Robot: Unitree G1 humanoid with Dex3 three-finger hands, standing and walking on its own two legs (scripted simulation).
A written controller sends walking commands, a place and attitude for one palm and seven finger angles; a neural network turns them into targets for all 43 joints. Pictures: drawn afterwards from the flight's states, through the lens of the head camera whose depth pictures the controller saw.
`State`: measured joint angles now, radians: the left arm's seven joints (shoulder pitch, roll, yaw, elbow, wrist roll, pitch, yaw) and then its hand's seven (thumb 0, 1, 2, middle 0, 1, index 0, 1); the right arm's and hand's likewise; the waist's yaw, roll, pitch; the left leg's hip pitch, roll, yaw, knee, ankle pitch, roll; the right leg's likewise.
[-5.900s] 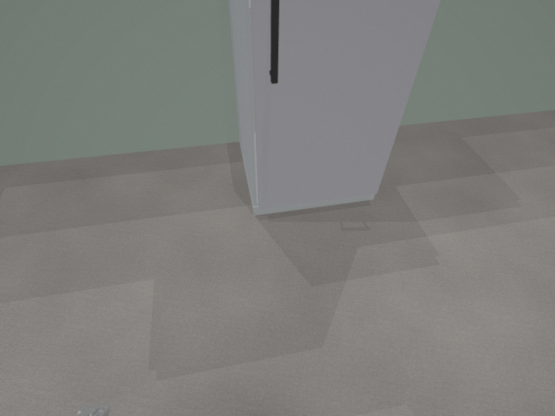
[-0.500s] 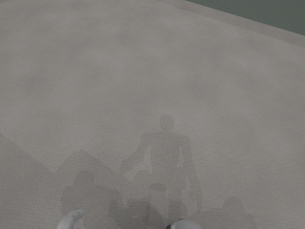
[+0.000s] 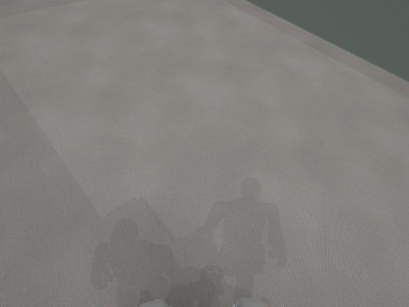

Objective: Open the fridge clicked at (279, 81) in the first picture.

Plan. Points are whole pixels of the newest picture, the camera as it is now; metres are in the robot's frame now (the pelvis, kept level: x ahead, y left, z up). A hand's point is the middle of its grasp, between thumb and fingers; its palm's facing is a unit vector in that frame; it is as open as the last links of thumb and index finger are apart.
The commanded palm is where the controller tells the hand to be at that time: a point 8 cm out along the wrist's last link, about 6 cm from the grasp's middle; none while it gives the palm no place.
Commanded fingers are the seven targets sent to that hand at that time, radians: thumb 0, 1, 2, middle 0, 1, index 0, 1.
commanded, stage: turn to face it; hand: left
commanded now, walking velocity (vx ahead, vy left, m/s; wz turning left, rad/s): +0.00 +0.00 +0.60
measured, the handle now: out of the picture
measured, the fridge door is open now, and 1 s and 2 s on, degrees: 0 0 0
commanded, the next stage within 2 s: none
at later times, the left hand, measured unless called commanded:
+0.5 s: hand out of the picture +0.00 +0.14 -0.13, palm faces +0.33 -0.90 -0.28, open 7.4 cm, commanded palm none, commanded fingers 0.00 0.90 0.90 -0.20 -0.30 -0.20 -0.30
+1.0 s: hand out of the picture -0.12 +0.18 -0.15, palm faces +0.61 -0.74 -0.27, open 7.4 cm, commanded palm none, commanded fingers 0.00 0.90 0.90 -0.20 -0.30 -0.20 -0.30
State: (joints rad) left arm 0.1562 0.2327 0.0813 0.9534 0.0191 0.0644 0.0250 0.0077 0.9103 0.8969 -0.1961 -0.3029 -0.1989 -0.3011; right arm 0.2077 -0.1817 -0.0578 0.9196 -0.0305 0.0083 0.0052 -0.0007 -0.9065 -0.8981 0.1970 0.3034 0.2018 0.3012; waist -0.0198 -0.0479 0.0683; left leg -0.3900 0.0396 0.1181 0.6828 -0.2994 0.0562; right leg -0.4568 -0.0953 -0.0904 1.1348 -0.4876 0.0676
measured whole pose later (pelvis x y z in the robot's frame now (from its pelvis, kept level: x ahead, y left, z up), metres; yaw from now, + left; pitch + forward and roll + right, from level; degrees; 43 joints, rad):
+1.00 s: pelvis -0.05 -0.05 +0.02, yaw +37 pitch +0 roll +0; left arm 0.18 0.28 0.08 0.90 0.01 0.07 0.01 0.01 0.91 0.90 -0.19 -0.30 -0.20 -0.30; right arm 0.17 -0.21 -0.05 0.90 -0.03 0.03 0.01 0.00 -0.90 -0.90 0.20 0.30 0.21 0.30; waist 0.00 -0.03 0.07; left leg -0.26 -0.02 -0.02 0.50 -0.24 0.02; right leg -0.48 -0.09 -0.03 1.04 -0.41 0.10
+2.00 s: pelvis -0.02 -0.08 +0.01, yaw +73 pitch +0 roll +1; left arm 0.16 0.24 0.05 0.85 0.00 0.04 0.01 0.01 0.91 0.90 -0.19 -0.30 -0.20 -0.30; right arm 0.18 -0.23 -0.06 0.90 -0.02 0.05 0.02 0.00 -0.90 -0.90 0.20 0.30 0.21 0.30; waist -0.02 0.02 0.07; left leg -0.30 -0.04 -0.11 0.56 -0.26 -0.02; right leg -0.32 -0.04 -0.04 0.63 -0.34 0.08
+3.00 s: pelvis -0.01 -0.10 +0.01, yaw +109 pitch -1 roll +1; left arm 0.19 0.19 0.02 0.85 0.02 0.03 0.02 0.01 0.91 0.90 -0.20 -0.30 -0.20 -0.30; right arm 0.22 -0.27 -0.10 0.93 -0.03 0.09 0.03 0.00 -0.90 -0.90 0.20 0.30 0.20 0.30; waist -0.03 0.05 0.05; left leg -0.51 -0.04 -0.05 1.13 -0.40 -0.04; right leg -0.22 -0.08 -0.11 0.54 -0.29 0.00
